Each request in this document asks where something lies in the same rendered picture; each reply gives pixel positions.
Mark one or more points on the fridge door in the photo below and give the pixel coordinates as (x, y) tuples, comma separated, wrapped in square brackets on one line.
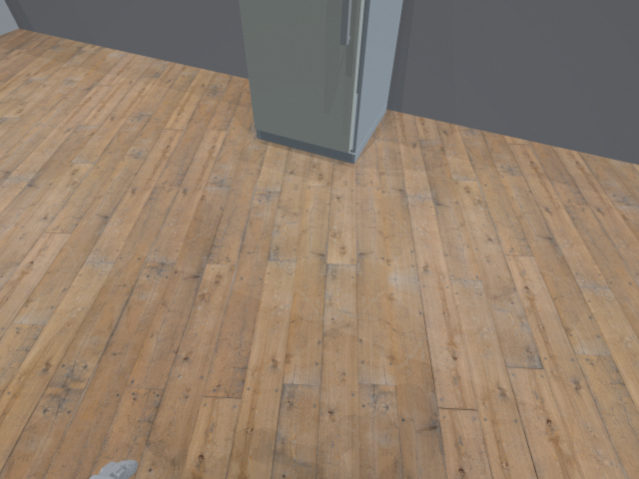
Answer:
[(302, 80)]

